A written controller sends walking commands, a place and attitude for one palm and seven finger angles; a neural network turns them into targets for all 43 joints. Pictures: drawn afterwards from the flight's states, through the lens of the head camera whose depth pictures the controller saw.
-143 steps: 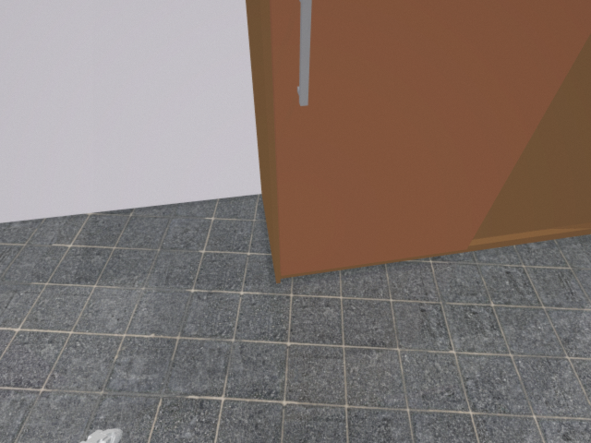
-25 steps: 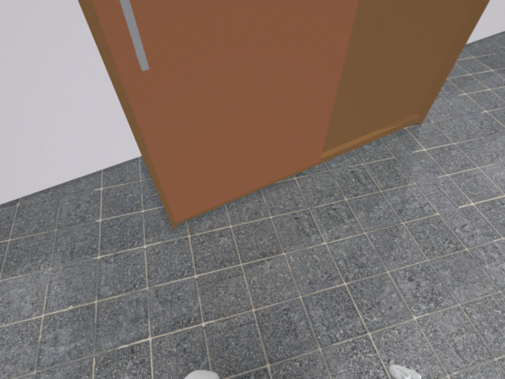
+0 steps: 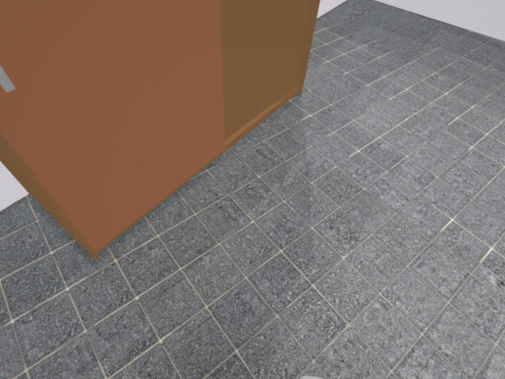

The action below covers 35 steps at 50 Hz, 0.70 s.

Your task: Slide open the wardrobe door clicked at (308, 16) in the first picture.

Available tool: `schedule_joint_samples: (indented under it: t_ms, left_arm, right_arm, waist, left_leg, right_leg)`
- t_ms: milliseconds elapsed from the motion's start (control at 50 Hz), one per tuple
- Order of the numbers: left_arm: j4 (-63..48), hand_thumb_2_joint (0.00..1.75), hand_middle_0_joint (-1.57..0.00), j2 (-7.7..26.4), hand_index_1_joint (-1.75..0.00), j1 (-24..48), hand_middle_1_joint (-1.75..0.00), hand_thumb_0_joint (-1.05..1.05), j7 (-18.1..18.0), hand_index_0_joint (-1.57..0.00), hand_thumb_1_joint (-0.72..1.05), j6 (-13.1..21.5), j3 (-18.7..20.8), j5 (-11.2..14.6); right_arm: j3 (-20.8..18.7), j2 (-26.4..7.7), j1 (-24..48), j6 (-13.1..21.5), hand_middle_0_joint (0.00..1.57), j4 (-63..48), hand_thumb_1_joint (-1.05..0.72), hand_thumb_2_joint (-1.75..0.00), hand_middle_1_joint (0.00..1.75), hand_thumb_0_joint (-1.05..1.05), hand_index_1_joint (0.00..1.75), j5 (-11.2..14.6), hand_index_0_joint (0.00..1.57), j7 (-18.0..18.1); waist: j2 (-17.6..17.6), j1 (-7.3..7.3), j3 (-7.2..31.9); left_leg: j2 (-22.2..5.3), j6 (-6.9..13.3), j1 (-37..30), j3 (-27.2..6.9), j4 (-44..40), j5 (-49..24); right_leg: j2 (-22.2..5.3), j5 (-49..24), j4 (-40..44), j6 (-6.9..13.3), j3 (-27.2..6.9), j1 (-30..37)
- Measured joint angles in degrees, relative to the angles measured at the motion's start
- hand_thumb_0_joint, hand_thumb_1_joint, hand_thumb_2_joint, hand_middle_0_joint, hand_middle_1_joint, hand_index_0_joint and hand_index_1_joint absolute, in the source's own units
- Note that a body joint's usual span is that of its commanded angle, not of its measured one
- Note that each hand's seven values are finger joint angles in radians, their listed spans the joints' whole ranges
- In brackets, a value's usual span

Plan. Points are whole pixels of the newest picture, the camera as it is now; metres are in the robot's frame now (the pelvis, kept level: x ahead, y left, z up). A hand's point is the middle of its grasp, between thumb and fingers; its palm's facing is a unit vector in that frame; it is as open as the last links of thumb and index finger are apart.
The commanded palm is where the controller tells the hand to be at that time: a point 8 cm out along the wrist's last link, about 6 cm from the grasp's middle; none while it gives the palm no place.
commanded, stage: walk to a spot facing it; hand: left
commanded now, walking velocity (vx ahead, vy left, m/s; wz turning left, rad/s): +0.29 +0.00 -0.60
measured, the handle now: out of the picture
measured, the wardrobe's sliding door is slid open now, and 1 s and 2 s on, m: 0.00 0.00 0.00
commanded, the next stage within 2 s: turn to face it in 1.18 s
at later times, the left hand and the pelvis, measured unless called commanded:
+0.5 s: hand out of the picture +0.12 +0.15 -0.18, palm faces -0.15 -0.97 -0.17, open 7.4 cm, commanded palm none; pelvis +0.13 -0.03 -0.01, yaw -14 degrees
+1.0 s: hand (206, 227) +0.46 +0.13 -0.17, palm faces -0.44 -0.88 -0.17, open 7.4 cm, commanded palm none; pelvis +0.30 +0.00 +0.00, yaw -30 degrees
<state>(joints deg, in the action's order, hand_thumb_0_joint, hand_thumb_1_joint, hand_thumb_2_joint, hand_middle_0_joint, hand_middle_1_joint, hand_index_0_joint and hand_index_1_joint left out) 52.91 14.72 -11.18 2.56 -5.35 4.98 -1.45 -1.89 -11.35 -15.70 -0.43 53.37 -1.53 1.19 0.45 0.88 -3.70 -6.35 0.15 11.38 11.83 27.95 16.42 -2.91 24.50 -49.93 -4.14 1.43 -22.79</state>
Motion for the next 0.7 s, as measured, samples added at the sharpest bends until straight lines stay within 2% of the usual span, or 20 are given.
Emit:
schedule_joint_samples:
  t_ms: [80,100,140,180,220,360,440,500,560,600,620,660,700]
  left_arm:
    - [-0.58,0.9,-0.19,-1.53,-0.3,1.17,-0.3,0.01,0.63,-0.19,0.91,1.12,-0.8,-0.04]
    - [-0.92,0.9,-0.2,-1.67,-0.3,1.2,-0.3,0.01,0.69,-0.19,0.91,1.88,-1.03,-0.15]
    - [-0.77,0.9,-0.2,-2.68,-0.3,1.59,-0.3,0.01,-0.02,-0.2,0.91,3.51,-1.58,0.02]
    - [-0.77,0.9,-0.2,-3.62,-0.3,0.43,-0.3,0.01,-0.83,-0.2,0.9,4.68,-1.93,0.33]
    - [-0.41,0.9,-0.2,-4.09,-0.3,-1.65,-0.3,0.01,-1.35,-0.2,0.9,5.72,-2.13,0.42]
    - [3.31,0.9,-0.2,-5.12,-0.3,-8.12,-0.3,0.01,-1.67,-0.2,0.9,7.53,-3.01,0.14]
    - [5.28,0.9,-0.2,-5.5,-0.3,-11.12,-0.3,0.01,-2.08,-0.2,0.9,7.82,-3.16,-0.1]
    - [6.56,0.9,-0.2,-5.24,-0.3,-12.95,-0.3,0.01,-2.49,-0.2,0.9,7.7,-2.99,-0.33]
    - [7.83,0.9,-0.2,-4.62,-0.3,-14.84,-0.3,0.01,-2.62,-0.2,0.9,7.47,-2.44,-0.2]
    - [8.93,0.9,-0.2,-4.02,-0.3,-14.19,-0.3,0.01,-2.36,-0.2,0.9,6.44,-1.65,0.4]
    - [9.15,0.9,-0.2,-3.7,-0.3,-13.58,-0.3,0.01,-2.22,-0.2,0.9,5.9,-1.41,0.53]
    - [9.04,0.9,-0.2,-2.91,-0.3,-12.11,-0.3,0.01,-1.8,-0.2,0.9,5.19,-0.84,0.33]
    - [7.98,0.9,-0.2,-2.07,-0.3,-10.16,-0.3,0.01,-1.16,-0.2,0.91,4.79,-0.19,-0.15]
  right_arm:
    - [-0.86,-1.77,-1.98,-0.3,0.2,1.55,-0.91,-0.9,0.3,0.0,0.3,-0.15,0.21,-0.57]
    - [-1.03,-2.3,-2.95,-0.45,0.2,1.75,-0.91,-0.9,0.3,0.0,0.3,0.02,0.21,-0.72]
    - [-1.29,-3.49,-3.6,-1.69,0.2,3.11,-0.91,-0.9,0.3,0.0,0.3,-0.01,0.2,-0.96]
    - [-1.5,-4.11,-3.87,-2.7,0.2,4.22,-0.91,-0.9,0.3,0.0,0.3,-0.18,0.2,-1.39]
    - [-1.63,-4.24,-3.29,-2.57,0.2,4.52,-0.91,-0.9,0.3,0.01,0.3,-0.41,0.2,-1.86]
    - [-1.97,-3.11,1.97,-0.43,0.2,1.19,-0.91,-0.9,0.3,0.01,0.3,-0.33,0.2,-2.55]
    - [-1.65,-2.02,5.16,-0.05,0.2,0.01,-0.91,-0.9,0.3,0.01,0.3,-0.1,0.2,-2.94]
    - [-1.2,-1.04,7.19,0.47,0.2,-0.67,-0.91,-0.9,0.3,0.0,0.3,0.15,0.2,-3.18]
    - [-0.41,-0.1,8.57,2.15,0.2,-1.66,-0.91,-0.9,0.3,0.0,0.3,0.25,0.2,-2.87]
    - [0.11,0.81,9.41,3.77,0.2,-2.07,-0.91,-0.9,0.3,0.0,0.3,-0.11,0.2,-2.21]
    - [0.52,1.18,9.35,4.07,0.2,-2.12,-0.91,-0.9,0.3,0.0,0.3,-0.1,0.2,-2.01]
    - [0.92,2.03,8.23,4.05,0.2,-1.59,-0.91,-0.9,0.3,0.0,0.3,0.04,0.2,-1.57]
    - [0.99,2.8,6.23,4.04,0.2,-0.52,-0.91,-0.9,0.3,0.0,0.3,0.1,0.2,-1.07]
  waist:
    - [-2.12,1.04,0.55]
    - [-2.52,1.2,1.11]
    - [-4.09,1.35,1.36]
    - [-4.37,0.99,2.15]
    - [-3.73,0.35,2.98]
    - [-2.35,-0.23,2.96]
    - [-1.89,-1.68,2.44]
    - [-1.02,-3.15,1.93]
    - [0.38,-4.05,1.54]
    - [1.58,-3.88,0.3]
    - [1.83,-3.99,-0.08]
    - [2.07,-3.78,-0.04]
    - [2.11,-3.46,0.32]
  left_leg:
    - [-2.98,-1.96,1.55,2.79,4.73,2.94]
    - [-3.88,-2.29,2.81,3.06,7.93,5.12]
    - [-3.93,-3.0,7.35,-1.66,19.96,12.46]
    - [-2.51,-2.97,11.46,-5.21,29.56,11.58]
    - [-1.79,-3.3,14.69,-6.42,34.07,7.61]
    - [-1.95,-4.83,22.46,-8.13,30.7,-2.45]
    - [-1.41,-4.45,23.74,-8.09,25.34,-4.92]
    - [-0.26,-3.49,21.61,-7.3,18.06,-4.25]
    - [1.84,-1.85,15.66,-6.29,8.33,-5.11]
    - [1.96,1.76,15.07,-4.67,11.45,-5.21]
    - [1.54,2.8,14.13,-3.65,12.5,-3.57]
    - [1.12,3.56,10.86,-1.9,10.93,-1.77]
    - [1.24,3.46,7.32,-0.65,7.04,-2.41]
  right_leg:
    - [0.98,-0.68,12.61,1.96,3.06,6.12]
    - [1.3,-2.79,16.88,3.28,3.39,8.02]
    - [2.61,-4.82,15.6,5.1,3.56,7.82]
    - [3.22,-4.06,16.75,5.77,3.0,9.69]
    - [3.57,-4.64,19.94,5.89,1.47,12.21]
    - [4.54,-6.51,28.51,5.9,-2.61,19.6]
    - [4.99,-5.16,30.39,5.23,-4.3,22.84]
    - [4.78,-2.85,30.26,4.24,-5.5,25.04]
    - [4.07,2.07,24.61,3.2,-7.34,25.08]
    - [3.99,5.05,7.66,4.33,-7.47,18.87]
    - [4.32,5.14,-2.21,4.95,-7.08,14.73]
    - [3.91,1.34,-16.06,5.5,-4.69,7.2]
    - [2.38,-3.74,-21.85,5.27,-1.86,1.04]
